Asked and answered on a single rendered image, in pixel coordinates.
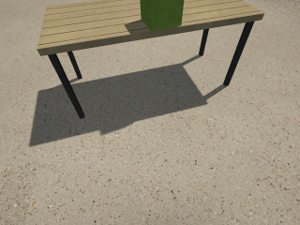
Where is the carton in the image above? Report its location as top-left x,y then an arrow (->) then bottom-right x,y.
140,0 -> 185,32

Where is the table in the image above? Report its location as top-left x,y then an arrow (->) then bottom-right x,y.
37,0 -> 264,119

